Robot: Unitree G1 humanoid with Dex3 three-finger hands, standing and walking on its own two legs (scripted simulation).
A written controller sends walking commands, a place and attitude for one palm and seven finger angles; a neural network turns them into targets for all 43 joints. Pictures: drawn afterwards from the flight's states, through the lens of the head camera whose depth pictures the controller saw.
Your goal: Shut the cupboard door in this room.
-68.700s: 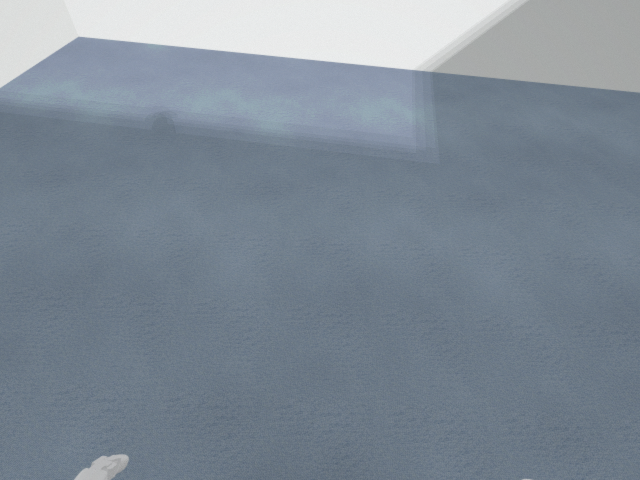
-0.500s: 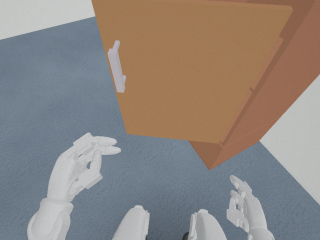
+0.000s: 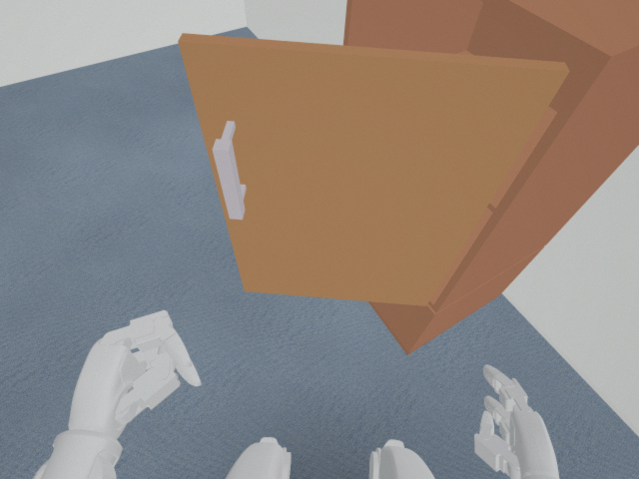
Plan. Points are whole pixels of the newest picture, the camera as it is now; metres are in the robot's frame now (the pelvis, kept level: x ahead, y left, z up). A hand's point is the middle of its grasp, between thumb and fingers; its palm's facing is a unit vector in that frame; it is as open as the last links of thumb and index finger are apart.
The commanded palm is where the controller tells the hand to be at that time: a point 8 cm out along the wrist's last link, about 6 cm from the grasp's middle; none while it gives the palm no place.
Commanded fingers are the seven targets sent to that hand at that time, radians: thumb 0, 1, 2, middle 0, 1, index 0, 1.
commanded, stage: raise the hand and make a fist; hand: left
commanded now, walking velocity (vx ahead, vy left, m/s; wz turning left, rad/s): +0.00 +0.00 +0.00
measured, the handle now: (233, 172) +0.50 +0.16 +0.07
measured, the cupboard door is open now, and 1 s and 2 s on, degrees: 55 55 55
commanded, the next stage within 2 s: bring the fist close to the handle in 0.76 s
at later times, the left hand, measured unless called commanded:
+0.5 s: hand (174, 344) +0.24 +0.17 +0.07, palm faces -0.01 -1.00 -0.04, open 3.1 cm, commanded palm +0.21 +0.23 +0.08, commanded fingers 0.00 0.90 0.90 -1.30 -1.50 -1.30 -1.50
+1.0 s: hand (174, 349) +0.24 +0.17 +0.08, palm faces +0.01 -1.00 -0.04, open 3.1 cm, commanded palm +0.23 +0.22 +0.08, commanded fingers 0.00 0.90 0.90 -1.30 -1.50 -1.30 -1.50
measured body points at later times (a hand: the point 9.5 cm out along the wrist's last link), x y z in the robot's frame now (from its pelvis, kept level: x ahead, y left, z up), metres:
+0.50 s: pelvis +0.02 -0.02 +0.01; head +0.08 -0.02 +0.46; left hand +0.24 +0.23 +0.08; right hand +0.19 -0.25 -0.07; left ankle +0.01 +0.10 -0.65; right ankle +0.04 -0.13 -0.65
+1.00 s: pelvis +0.00 -0.02 +0.01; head +0.06 -0.02 +0.45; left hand +0.23 +0.22 +0.08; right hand +0.19 -0.25 -0.06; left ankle +0.01 +0.10 -0.65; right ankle +0.04 -0.13 -0.65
